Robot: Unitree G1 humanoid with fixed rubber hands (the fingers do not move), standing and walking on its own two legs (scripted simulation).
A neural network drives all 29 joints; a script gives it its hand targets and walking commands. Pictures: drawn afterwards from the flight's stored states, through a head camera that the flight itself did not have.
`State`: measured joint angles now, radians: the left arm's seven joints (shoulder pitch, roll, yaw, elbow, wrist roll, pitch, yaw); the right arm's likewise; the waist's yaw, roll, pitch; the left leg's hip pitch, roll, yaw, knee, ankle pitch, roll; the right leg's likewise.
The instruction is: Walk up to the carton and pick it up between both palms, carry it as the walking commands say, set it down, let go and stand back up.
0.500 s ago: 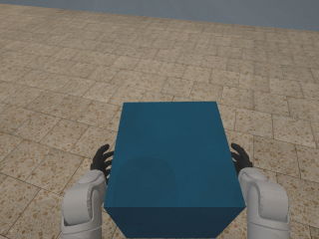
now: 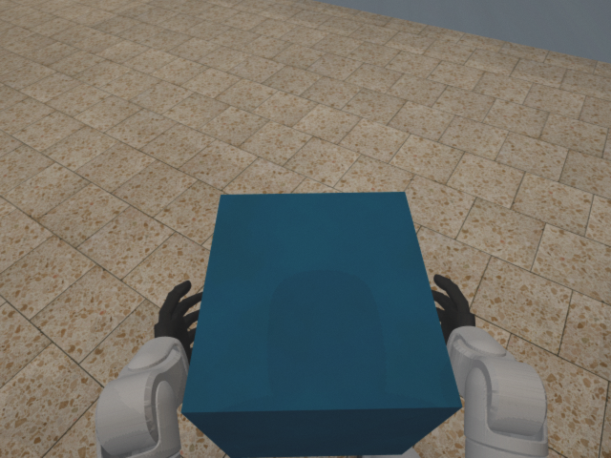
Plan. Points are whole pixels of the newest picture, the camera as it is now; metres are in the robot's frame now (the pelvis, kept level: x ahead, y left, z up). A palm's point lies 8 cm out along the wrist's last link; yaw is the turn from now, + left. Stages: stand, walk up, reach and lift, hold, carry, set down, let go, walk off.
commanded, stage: carry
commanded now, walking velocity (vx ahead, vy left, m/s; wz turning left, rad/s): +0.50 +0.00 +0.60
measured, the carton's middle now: (314, 329) +0.28 -0.01 +0.01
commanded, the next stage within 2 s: none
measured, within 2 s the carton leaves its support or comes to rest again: neither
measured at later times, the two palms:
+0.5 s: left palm (111, 200) +0.50 +0.30 +0.06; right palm (301, 146) +0.61 -0.01 +0.06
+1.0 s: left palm (45, 128) +0.70 +0.48 +0.07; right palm (189, 63) +0.92 +0.23 +0.07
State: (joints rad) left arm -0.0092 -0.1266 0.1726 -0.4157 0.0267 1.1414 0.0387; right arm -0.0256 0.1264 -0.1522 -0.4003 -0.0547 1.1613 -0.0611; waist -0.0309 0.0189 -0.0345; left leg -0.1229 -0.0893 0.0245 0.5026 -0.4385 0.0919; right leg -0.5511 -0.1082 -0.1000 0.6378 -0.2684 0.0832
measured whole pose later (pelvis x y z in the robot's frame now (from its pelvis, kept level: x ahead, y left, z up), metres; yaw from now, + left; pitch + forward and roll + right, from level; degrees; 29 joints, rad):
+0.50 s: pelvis +0.33 +0.06 +0.00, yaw +18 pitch +4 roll +1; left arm -0.03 -0.13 0.21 -0.40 0.03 1.18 0.05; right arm -0.05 0.13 -0.13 -0.32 -0.07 1.14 -0.05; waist 0.01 -0.03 -0.08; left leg -0.34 -0.07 0.13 0.59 -0.33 0.10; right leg -0.45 -0.13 -0.05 1.18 -0.56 0.11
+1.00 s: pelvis +0.62 +0.20 -0.01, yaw +38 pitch +5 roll +1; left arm 0.01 -0.13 0.16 -0.49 0.04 1.16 0.05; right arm -0.06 0.13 -0.16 -0.41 -0.04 1.17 -0.04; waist 0.04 -0.04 -0.09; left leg -0.49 -0.01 0.19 0.56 -0.16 0.09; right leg -0.07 -0.21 -0.37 0.56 -0.49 0.11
